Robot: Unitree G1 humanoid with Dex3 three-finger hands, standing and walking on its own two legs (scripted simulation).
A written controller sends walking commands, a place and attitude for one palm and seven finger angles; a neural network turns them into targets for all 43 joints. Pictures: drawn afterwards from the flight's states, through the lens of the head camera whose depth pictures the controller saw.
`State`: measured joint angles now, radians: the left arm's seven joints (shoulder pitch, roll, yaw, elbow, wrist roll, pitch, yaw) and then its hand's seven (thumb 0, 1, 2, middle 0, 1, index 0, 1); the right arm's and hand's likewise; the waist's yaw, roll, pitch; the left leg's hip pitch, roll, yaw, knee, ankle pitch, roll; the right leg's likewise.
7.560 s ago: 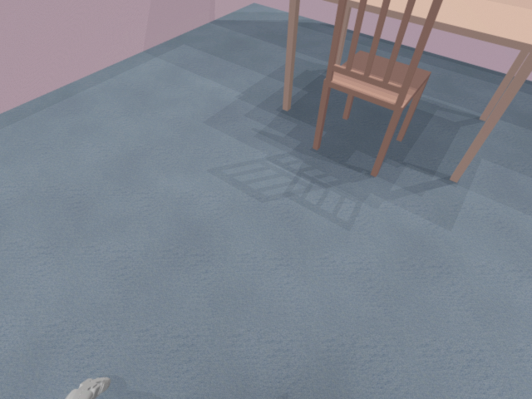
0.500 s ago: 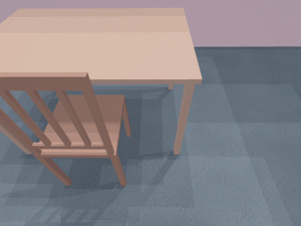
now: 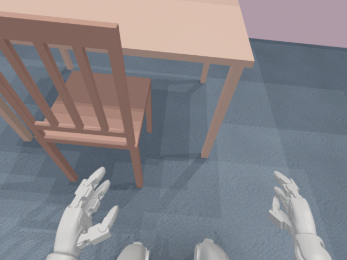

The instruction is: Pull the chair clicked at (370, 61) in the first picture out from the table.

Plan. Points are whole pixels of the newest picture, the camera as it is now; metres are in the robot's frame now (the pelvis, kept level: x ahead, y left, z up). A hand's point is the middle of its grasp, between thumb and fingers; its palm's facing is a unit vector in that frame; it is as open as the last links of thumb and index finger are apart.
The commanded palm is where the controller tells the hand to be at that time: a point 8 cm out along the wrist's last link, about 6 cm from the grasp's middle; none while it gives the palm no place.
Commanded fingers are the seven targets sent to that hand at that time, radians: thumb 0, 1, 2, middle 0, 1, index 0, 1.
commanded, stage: raise the hand toward the chair's back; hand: left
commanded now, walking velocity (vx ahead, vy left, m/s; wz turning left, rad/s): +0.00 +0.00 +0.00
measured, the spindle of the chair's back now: (63, 93) +0.54 +0.38 +0.01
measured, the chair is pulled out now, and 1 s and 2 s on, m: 0.00 0.00 0.00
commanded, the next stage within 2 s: aim the fingers beside a spindle in 1.66 s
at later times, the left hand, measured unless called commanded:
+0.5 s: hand (80, 203) +0.22 +0.21 +0.03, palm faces +0.11 -0.99 -0.06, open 13.7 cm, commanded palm +0.19 +0.26 +0.03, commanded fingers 0.00 -0.22 0.42 -0.09 -0.12 -0.09 -0.12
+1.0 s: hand (86, 184) +0.26 +0.21 +0.03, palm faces -0.01 -1.00 -0.07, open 16.8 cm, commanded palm +0.23 +0.28 +0.05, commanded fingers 0.00 -0.50 0.30 -0.06 -0.08 -0.06 -0.08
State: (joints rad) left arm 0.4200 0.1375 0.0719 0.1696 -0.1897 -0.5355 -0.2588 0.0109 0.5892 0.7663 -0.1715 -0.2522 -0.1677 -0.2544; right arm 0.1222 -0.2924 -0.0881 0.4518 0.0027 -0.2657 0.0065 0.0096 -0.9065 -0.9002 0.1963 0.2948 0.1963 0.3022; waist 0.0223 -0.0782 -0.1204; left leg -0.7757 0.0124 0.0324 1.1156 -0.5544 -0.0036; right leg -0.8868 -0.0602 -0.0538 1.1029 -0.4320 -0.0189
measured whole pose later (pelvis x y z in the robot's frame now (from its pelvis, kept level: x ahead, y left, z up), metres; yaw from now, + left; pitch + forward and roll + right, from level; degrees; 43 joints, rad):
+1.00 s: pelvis +0.03 +0.02 +0.00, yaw +1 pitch +18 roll -3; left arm 0.32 0.25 0.17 0.01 -0.24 -0.36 -0.28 0.00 -0.47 0.31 -0.06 -0.09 -0.06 -0.09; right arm 0.20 -0.23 0.02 0.50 0.01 -0.19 -0.03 0.01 -0.90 -0.90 0.20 0.30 0.20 0.30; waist 0.00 0.02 -0.14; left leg -0.88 0.02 -0.03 1.17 -0.61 0.01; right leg -0.93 -0.05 -0.11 1.09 -0.46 0.00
